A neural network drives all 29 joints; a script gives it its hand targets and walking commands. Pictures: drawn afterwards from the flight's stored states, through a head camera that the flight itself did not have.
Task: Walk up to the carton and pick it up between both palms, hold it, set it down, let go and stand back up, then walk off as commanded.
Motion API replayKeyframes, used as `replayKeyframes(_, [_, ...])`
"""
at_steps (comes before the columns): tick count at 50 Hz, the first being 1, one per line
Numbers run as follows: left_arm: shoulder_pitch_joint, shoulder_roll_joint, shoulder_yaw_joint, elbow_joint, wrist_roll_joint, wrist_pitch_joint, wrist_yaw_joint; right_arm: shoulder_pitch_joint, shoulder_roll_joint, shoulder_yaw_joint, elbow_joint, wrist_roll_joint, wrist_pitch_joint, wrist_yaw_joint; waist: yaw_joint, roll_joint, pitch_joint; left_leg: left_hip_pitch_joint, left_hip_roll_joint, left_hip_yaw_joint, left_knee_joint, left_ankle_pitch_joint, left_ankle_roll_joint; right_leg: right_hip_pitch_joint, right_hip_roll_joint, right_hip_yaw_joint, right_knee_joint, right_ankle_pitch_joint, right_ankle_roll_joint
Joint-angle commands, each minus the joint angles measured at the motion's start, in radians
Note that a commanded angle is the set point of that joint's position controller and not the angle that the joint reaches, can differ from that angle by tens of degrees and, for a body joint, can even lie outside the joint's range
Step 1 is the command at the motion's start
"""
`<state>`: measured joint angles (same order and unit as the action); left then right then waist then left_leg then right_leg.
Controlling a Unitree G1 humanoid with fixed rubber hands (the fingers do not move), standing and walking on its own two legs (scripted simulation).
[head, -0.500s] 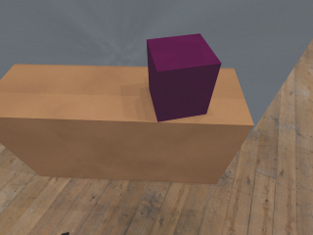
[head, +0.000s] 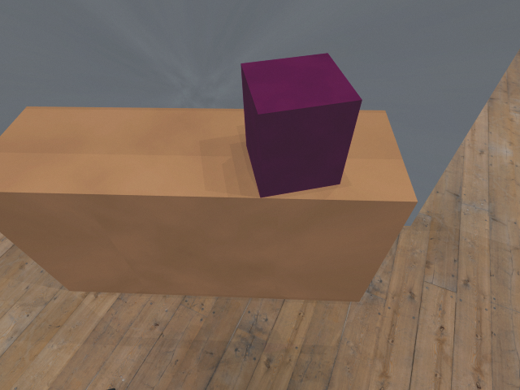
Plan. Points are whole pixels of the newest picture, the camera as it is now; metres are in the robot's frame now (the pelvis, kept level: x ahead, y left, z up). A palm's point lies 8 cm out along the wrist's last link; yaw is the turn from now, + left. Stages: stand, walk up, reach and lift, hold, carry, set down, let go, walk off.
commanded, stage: stand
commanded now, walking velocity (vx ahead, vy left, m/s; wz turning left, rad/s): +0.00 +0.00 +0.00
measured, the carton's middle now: (293, 127) +0.68 -0.04 -0.01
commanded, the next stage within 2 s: none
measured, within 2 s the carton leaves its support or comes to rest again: neither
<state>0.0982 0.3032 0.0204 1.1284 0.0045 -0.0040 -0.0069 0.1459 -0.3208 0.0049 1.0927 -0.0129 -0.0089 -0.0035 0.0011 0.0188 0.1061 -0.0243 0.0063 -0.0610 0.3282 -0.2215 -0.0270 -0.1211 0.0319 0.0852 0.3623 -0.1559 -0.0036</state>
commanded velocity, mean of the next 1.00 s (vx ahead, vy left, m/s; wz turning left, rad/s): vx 0.00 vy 0.00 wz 0.00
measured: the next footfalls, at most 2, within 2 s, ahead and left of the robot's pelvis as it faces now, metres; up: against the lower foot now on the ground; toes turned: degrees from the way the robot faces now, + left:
none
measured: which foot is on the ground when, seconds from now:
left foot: down 0.00-1.00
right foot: down 0.00-1.00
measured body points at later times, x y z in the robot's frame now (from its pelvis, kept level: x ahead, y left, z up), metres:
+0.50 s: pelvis -0.01 +0.00 +0.00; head +0.01 -0.01 +0.45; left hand +0.06 +0.29 -0.13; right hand +0.05 -0.29 -0.15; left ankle -0.02 +0.14 -0.75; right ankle +0.03 -0.12 -0.75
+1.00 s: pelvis -0.01 +0.00 +0.00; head +0.01 -0.01 +0.45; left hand +0.07 +0.29 -0.13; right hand +0.06 -0.29 -0.15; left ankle -0.02 +0.14 -0.75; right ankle +0.03 -0.12 -0.75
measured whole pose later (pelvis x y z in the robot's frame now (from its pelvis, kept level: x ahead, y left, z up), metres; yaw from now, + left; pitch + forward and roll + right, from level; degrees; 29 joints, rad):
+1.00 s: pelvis -0.01 +0.00 +0.00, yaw +0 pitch -4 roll +0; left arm 0.08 0.31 0.02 1.14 0.00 -0.01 -0.01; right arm 0.14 -0.33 0.01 1.10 -0.01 -0.01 0.00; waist 0.00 0.02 0.10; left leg -0.06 0.01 -0.07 0.34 -0.22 -0.03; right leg -0.15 0.03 0.08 0.36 -0.14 0.00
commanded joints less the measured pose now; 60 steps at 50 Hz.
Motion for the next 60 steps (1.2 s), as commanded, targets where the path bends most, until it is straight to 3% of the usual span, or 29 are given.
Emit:
replayKeyframes(1, [-0.043,0.257,0.041,-0.064,-0.002,-0.024,0.012,-0.02,-0.224,-0.043,-0.062,0.003,-0.022,-0.011,0.0,-0.015,-0.08,-0.064,0.101,-0.049,-0.077,0.083,0.037,0.022,-0.129,0.082,-0.072,0.115,-0.03])
replayKeyframes(5, [-0.04,0.251,0.039,-0.06,-0.002,-0.025,0.012,-0.012,-0.242,-0.046,-0.061,0.003,-0.022,-0.01,-0.002,-0.035,-0.086,-0.063,0.101,-0.055,-0.079,0.074,0.042,0.016,-0.129,0.087,-0.078,0.089,-0.03])
replayKeyframes(8, [-0.04,0.251,0.04,-0.058,-0.002,-0.023,0.011,-0.019,-0.24,-0.046,-0.059,0.0,-0.022,-0.011,0.001,-0.011,-0.081,-0.075,0.101,-0.053,-0.079,0.06,0.043,0.019,-0.131,0.087,-0.082,0.079,-0.032])
replayKeyframes(16, [-0.043,0.248,0.039,-0.06,-0.001,-0.022,0.01,-0.017,-0.236,-0.041,-0.054,0.001,-0.026,-0.007,0.001,-0.035,-0.087,-0.08,0.102,-0.064,-0.077,0.05,0.045,0.009,-0.127,0.087,-0.082,0.042,-0.03])
replayKeyframes(18, [-0.036,0.26,0.041,-0.051,-0.001,-0.023,0.01,-0.019,-0.239,-0.042,-0.051,0.001,-0.024,-0.008,0.005,-0.017,-0.09,-0.085,0.1,-0.057,-0.074,0.054,0.043,0.017,-0.13,0.089,-0.084,0.049,-0.032])
replayKeyframes(21, [-0.048,0.258,0.039,-0.055,-0.003,-0.024,0.008,-0.006,-0.224,-0.035,-0.05,0.003,-0.025,-0.009,0.001,-0.04,-0.088,-0.081,0.1,-0.058,-0.072,0.054,0.042,0.005,-0.13,0.088,-0.081,0.027,-0.03])
replayKeyframes(22, [-0.043,0.255,0.039,-0.054,-0.001,-0.024,0.009,-0.012,-0.238,-0.041,-0.051,0.003,-0.024,-0.008,-0.002,-0.019,-0.086,-0.076,0.102,-0.059,-0.069,0.049,0.043,-0.001,-0.131,0.09,-0.088,0.036,-0.03])
replayKeyframes(32, [-0.054,0.258,0.038,-0.056,0.002,-0.027,0.01,-0.017,-0.231,-0.036,-0.053,0.001,-0.023,-0.008,-0.002,-0.035,-0.092,-0.087,0.105,-0.065,-0.072,0.059,0.046,0.005,-0.129,0.087,-0.077,0.056,-0.03])
replayKeyframes(37, [-0.046,0.255,0.037,-0.054,0.0,-0.027,0.01,-0.026,-0.234,-0.036,-0.057,0.002,-0.024,-0.007,0.001,-0.014,-0.094,-0.087,0.104,-0.064,-0.068,0.064,0.045,0.011,-0.133,0.086,-0.076,0.078,-0.033])
replayKeyframes(49, [-0.049,0.26,0.041,-0.051,-0.001,-0.027,0.013,-0.02,-0.247,-0.038,-0.046,0.002,-0.021,-0.009,0.001,-0.038,-0.097,-0.087,0.103,-0.062,-0.068,0.07,0.046,0.017,-0.13,0.08,-0.076,0.083,-0.027])
replayKeyframes(55, [-0.044,0.258,0.037,-0.048,-0.002,-0.023,0.013,-0.029,-0.238,-0.035,-0.053,0.004,-0.023,-0.005,0.003,-0.006,-0.104,-0.084,0.102,-0.065,-0.069,0.08,0.045,0.027,-0.132,0.083,-0.071,0.09,-0.03])
replayKeyframes(58, [-0.053,0.254,0.038,-0.052,-0.002,-0.023,0.012,-0.027,-0.237,-0.036,-0.052,0.001,-0.024,-0.008,0.0,-0.037,-0.103,-0.083,0.107,-0.067,-0.071,0.092,0.044,0.023,-0.13,0.073,-0.067,0.102,-0.025])
replayKeyframes(60, [-0.049,0.246,0.035,-0.05,-0.002,-0.025,0.012,-0.033,-0.245,-0.038,-0.05,0.003,-0.024,-0.009,0.001,-0.025,-0.109,-0.077,0.107,-0.07,-0.072,0.084,0.046,0.024,-0.13,0.075,-0.065,0.111,-0.026])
